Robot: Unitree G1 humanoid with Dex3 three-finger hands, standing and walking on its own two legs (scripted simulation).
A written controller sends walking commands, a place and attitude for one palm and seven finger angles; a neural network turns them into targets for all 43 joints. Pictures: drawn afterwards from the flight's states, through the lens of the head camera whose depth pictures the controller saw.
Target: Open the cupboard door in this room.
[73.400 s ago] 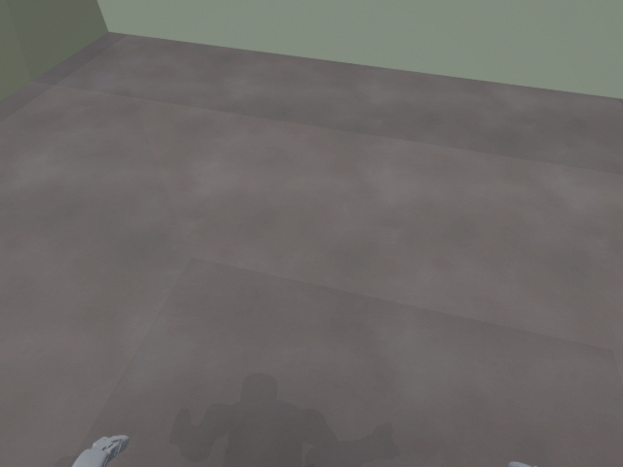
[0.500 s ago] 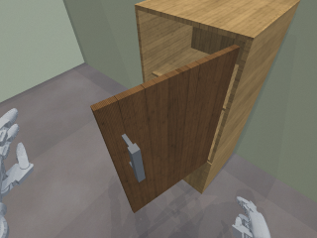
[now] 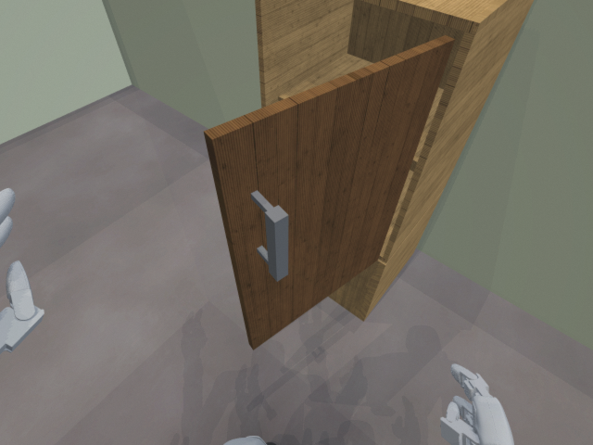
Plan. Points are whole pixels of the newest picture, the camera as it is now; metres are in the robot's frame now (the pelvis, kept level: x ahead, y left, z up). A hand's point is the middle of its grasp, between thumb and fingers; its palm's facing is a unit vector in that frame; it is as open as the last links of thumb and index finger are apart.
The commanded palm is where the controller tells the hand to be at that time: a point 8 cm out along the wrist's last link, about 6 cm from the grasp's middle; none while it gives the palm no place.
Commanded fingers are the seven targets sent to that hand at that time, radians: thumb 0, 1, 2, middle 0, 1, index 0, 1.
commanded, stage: step back with the hand held close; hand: left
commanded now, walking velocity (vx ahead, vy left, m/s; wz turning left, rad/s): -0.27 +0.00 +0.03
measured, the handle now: (269, 237) +0.37 +0.07 +0.07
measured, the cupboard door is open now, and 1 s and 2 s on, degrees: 77 77 77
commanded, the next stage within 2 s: stop stepping back and stand still in 0.42 s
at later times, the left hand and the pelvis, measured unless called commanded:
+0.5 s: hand out of the picture +0.11 +0.30 +0.19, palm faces +0.44 -0.82 -0.37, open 7.4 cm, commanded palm +0.05 +0.34 +0.19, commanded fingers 0.00 0.90 0.90 -0.20 -0.30 -0.20 -0.30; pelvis -0.10 +0.04 +0.01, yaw +0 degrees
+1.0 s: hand out of the picture +0.05 +0.29 +0.17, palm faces +0.41 -0.85 -0.33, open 7.4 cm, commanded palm -0.03 +0.33 +0.19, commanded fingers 0.00 0.90 0.90 -0.20 -0.30 -0.20 -0.30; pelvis -0.19 +0.03 +0.00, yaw -3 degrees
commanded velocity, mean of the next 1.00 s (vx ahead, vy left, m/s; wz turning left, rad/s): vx -0.08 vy -0.01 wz -0.02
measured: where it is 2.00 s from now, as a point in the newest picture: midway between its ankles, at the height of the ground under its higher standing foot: outside the picture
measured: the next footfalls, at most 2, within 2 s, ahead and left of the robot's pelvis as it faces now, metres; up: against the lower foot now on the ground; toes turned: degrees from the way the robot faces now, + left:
left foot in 0.24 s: +0.06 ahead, +0.10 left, +0.00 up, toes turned +2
right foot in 0.70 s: -0.26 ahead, -0.04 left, +0.00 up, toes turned -5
